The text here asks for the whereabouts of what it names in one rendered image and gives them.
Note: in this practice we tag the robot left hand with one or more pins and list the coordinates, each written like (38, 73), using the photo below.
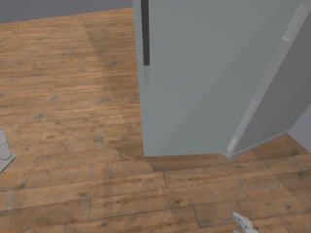
(6, 156)

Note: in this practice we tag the fridge door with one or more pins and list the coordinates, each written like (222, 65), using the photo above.
(207, 59)

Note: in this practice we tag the robot right hand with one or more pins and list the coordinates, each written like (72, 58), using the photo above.
(244, 224)

